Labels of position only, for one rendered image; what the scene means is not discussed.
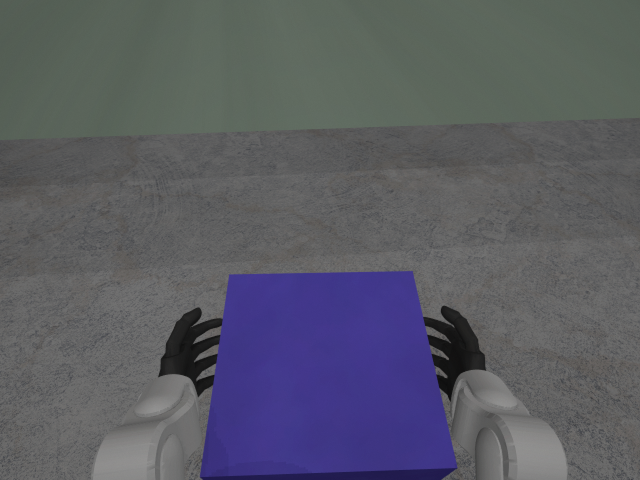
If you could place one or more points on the left robot forearm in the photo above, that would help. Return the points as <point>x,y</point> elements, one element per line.
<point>157,436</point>

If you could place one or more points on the robot right hand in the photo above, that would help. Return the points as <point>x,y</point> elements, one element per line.
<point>463,351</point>

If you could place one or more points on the carton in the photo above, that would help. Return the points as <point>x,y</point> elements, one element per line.
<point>325,376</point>

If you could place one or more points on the right robot forearm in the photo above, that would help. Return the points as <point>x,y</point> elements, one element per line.
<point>496,429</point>

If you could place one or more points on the robot left hand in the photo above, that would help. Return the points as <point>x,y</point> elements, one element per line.
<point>181,353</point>

